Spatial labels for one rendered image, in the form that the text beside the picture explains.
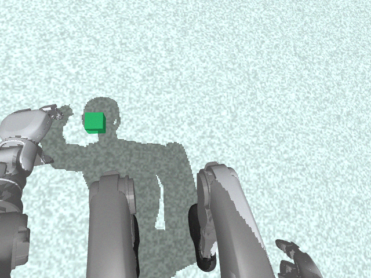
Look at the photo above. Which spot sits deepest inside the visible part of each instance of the right robot hand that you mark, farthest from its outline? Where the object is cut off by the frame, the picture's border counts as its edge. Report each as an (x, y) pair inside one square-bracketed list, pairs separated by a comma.
[(303, 267)]

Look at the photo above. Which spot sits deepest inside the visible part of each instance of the left robot arm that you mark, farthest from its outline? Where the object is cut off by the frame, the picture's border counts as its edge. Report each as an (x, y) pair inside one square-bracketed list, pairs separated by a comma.
[(17, 157)]

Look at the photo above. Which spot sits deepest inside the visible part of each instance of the cube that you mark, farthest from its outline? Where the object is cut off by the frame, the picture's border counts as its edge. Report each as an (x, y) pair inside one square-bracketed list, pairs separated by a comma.
[(95, 122)]

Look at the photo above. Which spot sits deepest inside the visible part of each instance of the left robot hand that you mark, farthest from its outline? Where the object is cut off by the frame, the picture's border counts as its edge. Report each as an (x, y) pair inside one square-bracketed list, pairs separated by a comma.
[(31, 125)]

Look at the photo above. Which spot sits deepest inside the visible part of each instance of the right robot foot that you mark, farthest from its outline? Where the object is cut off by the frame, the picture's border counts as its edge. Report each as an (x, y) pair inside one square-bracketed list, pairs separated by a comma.
[(205, 264)]

